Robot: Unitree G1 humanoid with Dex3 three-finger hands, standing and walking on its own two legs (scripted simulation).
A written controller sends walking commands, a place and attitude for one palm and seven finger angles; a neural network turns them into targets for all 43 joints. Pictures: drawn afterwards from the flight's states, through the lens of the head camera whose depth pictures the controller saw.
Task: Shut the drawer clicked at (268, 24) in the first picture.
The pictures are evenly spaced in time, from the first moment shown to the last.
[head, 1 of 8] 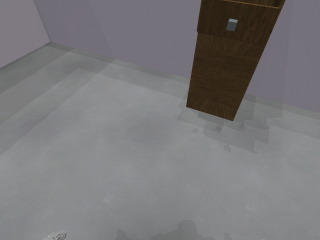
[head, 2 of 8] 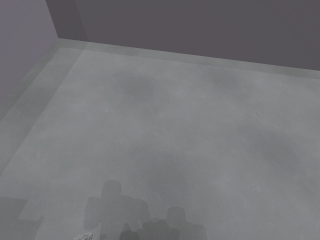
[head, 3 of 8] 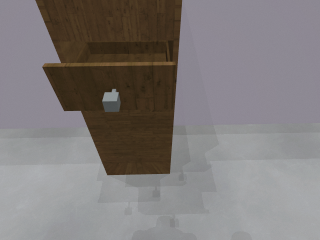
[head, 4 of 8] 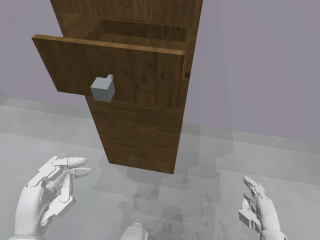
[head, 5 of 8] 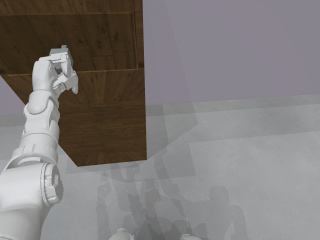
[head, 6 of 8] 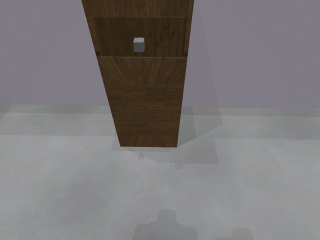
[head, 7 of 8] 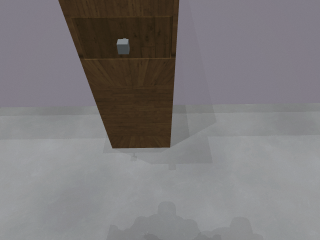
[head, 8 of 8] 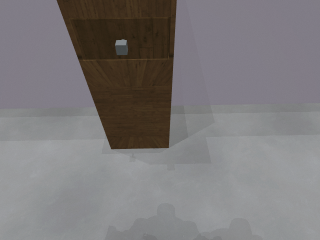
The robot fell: no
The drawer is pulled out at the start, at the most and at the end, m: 0.16 0.16 0.00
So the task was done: yes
